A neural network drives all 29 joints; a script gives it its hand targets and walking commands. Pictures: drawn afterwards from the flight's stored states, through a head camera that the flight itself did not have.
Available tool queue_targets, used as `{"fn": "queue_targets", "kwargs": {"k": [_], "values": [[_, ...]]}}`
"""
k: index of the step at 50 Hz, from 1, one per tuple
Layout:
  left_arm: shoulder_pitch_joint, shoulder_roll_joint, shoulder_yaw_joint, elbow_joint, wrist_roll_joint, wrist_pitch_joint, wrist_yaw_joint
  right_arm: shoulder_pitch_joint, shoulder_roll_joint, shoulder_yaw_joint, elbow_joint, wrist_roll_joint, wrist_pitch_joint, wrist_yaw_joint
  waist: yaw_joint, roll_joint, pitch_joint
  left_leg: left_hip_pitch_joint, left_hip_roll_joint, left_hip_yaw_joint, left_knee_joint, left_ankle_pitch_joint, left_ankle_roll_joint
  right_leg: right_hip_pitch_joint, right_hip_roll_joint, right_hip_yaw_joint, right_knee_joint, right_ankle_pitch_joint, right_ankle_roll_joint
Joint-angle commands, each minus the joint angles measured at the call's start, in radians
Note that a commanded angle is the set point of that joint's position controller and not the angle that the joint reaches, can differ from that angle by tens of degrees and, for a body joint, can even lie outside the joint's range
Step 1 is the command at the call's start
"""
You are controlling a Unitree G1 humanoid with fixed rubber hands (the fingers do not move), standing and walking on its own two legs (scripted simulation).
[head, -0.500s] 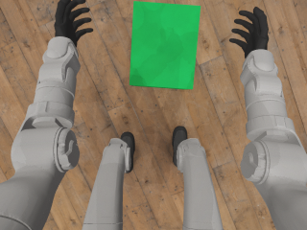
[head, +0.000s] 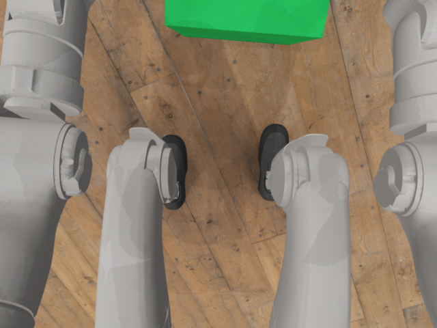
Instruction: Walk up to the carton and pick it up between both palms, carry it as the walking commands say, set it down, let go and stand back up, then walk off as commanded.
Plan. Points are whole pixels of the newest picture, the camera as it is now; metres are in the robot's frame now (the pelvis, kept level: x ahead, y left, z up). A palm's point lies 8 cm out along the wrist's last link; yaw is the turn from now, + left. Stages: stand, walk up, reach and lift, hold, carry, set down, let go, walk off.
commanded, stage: reach and lift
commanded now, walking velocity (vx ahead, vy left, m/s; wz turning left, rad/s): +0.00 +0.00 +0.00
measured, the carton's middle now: out of the picture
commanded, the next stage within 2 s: none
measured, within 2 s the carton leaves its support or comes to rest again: neither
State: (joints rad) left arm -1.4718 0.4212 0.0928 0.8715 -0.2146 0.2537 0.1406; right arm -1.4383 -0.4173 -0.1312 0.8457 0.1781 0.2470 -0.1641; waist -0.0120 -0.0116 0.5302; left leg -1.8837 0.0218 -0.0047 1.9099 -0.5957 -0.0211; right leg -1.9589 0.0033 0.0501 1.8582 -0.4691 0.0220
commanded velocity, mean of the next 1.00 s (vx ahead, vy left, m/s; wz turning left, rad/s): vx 0.00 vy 0.00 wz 0.00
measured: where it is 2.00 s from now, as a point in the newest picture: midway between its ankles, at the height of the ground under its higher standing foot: (221, 180)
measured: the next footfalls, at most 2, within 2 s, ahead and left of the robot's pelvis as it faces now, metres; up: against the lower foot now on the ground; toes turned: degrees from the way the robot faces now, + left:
none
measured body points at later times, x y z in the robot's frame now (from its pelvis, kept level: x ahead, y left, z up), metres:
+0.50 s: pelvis +0.00 +0.00 -0.08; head +0.39 +0.00 +0.13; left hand +0.56 +0.18 -0.29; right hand +0.55 -0.21 -0.29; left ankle +0.10 +0.13 -0.44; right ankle +0.14 -0.13 -0.44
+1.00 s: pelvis +0.01 +0.00 -0.10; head +0.40 +0.00 +0.11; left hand +0.57 +0.18 -0.31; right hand +0.55 -0.21 -0.31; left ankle +0.10 +0.13 -0.44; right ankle +0.14 -0.13 -0.44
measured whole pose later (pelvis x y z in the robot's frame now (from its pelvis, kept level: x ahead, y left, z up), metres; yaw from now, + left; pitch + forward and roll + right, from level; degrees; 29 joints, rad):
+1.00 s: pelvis +0.01 +0.00 -0.10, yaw +0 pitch +34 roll +0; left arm -1.56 0.41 0.02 1.16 -0.24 0.09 0.10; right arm -1.52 -0.42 -0.10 1.17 0.19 0.07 -0.12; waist -0.02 -0.01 0.52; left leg -2.17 0.00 -0.03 2.23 -0.66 -0.02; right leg -2.24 0.00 0.05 2.17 -0.51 0.04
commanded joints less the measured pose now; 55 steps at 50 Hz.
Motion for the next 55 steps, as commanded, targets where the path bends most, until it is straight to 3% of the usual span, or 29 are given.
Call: {"fn": "queue_targets", "kwargs": {"k": [1,5,7,8,9,12,13,14,17,23,25,32,37,40,42,45,46,47,50,52,55], "values": [[-0.445,0.203,0.044,-0.087,-0.032,-0.094,0.005,-0.446,-0.198,-0.037,-0.021,0.055,-0.092,0.0,0.002,-0.008,-1.678,0.351,-0.061,0.056,-0.093,0.275,0.003,0.652,0.04,-0.081,-0.009,0.278,-0.008],[-0.401,0.144,0.039,0.114,-0.005,-0.127,-0.027,-0.399,-0.17,-0.051,0.176,0.021,-0.136,0.037,-0.024,-0.007,-1.42,0.271,-0.059,0.041,-0.071,0.222,-0.005,0.483,0.033,-0.1,0.019,0.196,-0.004],[-0.453,0.138,0.021,0.059,-0.008,-0.149,-0.033,-0.453,-0.178,-0.064,0.128,0.028,-0.16,0.043,-0.036,-0.003,-1.461,0.298,-0.057,0.028,-0.055,0.255,-0.011,0.48,0.037,-0.11,0.043,0.226,-0.001],[-0.449,0.128,0.012,0.121,-0.013,-0.155,-0.039,-0.447,-0.163,-0.057,0.183,0.023,-0.17,0.048,-0.036,-0.009,-1.411,0.267,-0.056,0.024,-0.041,0.25,-0.011,0.446,0.034,-0.115,0.06,0.216,0.0],[-0.463,0.139,0.016,0.098,-0.006,-0.163,-0.04,-0.451,-0.152,-0.044,0.179,0.038,-0.176,0.054,-0.02,0.011,-1.405,0.265,-0.054,0.03,-0.029,0.262,-0.015,0.45,0.032,-0.106,0.067,0.229,-0.001],[-0.493,0.151,0.014,0.104,-0.015,-0.176,-0.04,-0.496,-0.174,-0.039,0.159,0.042,-0.19,0.057,-0.015,0.002,-1.412,0.261,-0.054,0.019,0.001,0.28,-0.018,0.439,0.023,-0.105,0.097,0.244,0.006],[-0.52,0.154,0.001,0.087,-0.026,-0.183,-0.037,-0.503,-0.184,-0.049,0.174,0.035,-0.196,0.055,-0.033,0.009,-1.415,0.272,-0.054,0.016,0.014,0.286,-0.021,0.422,0.021,-0.109,0.109,0.243,0.005],[-0.529,0.164,-0.001,0.062,-0.018,-0.186,-0.035,-0.512,-0.18,-0.031,0.159,0.053,-0.197,0.056,-0.013,0.03,-1.417,0.261,-0.055,0.019,0.025,0.301,-0.022,0.425,0.022,-0.1,0.119,0.269,0.004],[-0.523,0.146,-0.027,0.104,-0.036,-0.186,-0.034,-0.511,-0.198,-0.028,0.178,0.063,-0.208,0.056,-0.035,0.03,-1.397,0.254,-0.05,0.012,0.055,0.3,-0.025,0.403,0.011,-0.102,0.147,0.264,0.004],[-0.516,0.167,-0.032,0.162,-0.043,-0.198,-0.039,-0.499,-0.192,-0.006,0.217,0.072,-0.219,0.06,-0.024,0.029,-1.308,0.167,-0.051,0.016,0.104,0.293,-0.023,0.381,0.001,-0.084,0.194,0.279,0.011],[-0.512,0.17,-0.022,0.168,-0.04,-0.208,-0.038,-0.508,-0.192,0.003,0.205,0.075,-0.226,0.058,-0.004,0.015,-1.338,0.168,-0.056,0.02,0.126,0.324,-0.025,0.389,0.0,-0.081,0.215,0.304,0.013],[-0.506,0.178,-0.059,0.112,-0.078,-0.224,-0.026,-0.471,-0.189,0.007,0.174,0.107,-0.239,0.047,-0.033,0.012,-1.448,0.23,-0.05,0.018,0.153,0.373,-0.02,0.435,-0.002,-0.092,0.249,0.358,0.012],[-0.48,0.16,-0.052,0.132,-0.067,-0.22,-0.026,-0.45,-0.189,0.01,0.206,0.105,-0.234,0.054,-0.018,0.043,-1.388,0.207,-0.052,0.027,0.149,0.333,-0.024,0.381,0.001,-0.087,0.239,0.306,0.007],[-0.48,0.158,-0.055,0.156,-0.072,-0.212,-0.03,-0.456,-0.169,0.017,0.214,0.097,-0.231,0.055,-0.022,0.007,-1.361,0.178,-0.051,0.023,0.139,0.304,-0.017,0.378,-0.003,-0.091,0.24,0.289,0.015],[-0.483,0.145,-0.052,0.135,-0.066,-0.216,-0.031,-0.458,-0.166,0.015,0.209,0.099,-0.231,0.056,-0.013,0.034,-1.372,0.181,-0.055,0.028,0.141,0.321,-0.02,0.39,0.004,-0.084,0.238,0.309,0.01],[-0.484,0.132,-0.063,0.154,-0.074,-0.212,-0.031,-0.46,-0.154,0.021,0.217,0.108,-0.229,0.06,-0.021,0.027,-1.364,0.197,-0.056,0.022,0.134,0.304,-0.016,0.369,0.004,-0.095,0.238,0.283,0.013],[-0.477,0.122,-0.066,0.15,-0.069,-0.214,-0.034,-0.471,-0.136,0.035,0.203,0.109,-0.232,0.061,-0.007,0.024,-1.372,0.2,-0.058,0.025,0.136,0.326,-0.018,0.379,0.007,-0.096,0.242,0.304,0.016],[-0.498,0.119,-0.068,0.127,-0.074,-0.213,-0.034,-0.48,-0.144,0.027,0.192,0.105,-0.233,0.058,-0.02,0.022,-1.378,0.201,-0.057,0.021,0.137,0.328,-0.017,0.388,0.006,-0.092,0.239,0.312,0.012],[-0.504,0.088,-0.08,0.145,-0.084,-0.216,-0.038,-0.479,-0.115,0.042,0.212,0.107,-0.234,0.061,-0.023,0.015,-1.372,0.2,-0.063,0.019,0.138,0.319,-0.019,0.381,0.011,-0.093,0.242,0.3,0.011],[-0.523,0.08,-0.088,0.119,-0.088,-0.218,-0.037,-0.488,-0.094,0.057,0.195,0.121,-0.234,0.066,-0.008,0.029,-1.376,0.207,-0.064,0.026,0.138,0.332,-0.019,0.384,0.016,-0.091,0.238,0.308,0.01],[-0.526,0.06,-0.088,0.144,-0.079,-0.217,-0.037,-0.489,-0.084,0.051,0.215,0.107,-0.234,0.063,-0.023,0.025,-1.363,0.209,-0.067,0.017,0.135,0.319,-0.02,0.375,0.019,-0.095,0.238,0.297,0.01]]}}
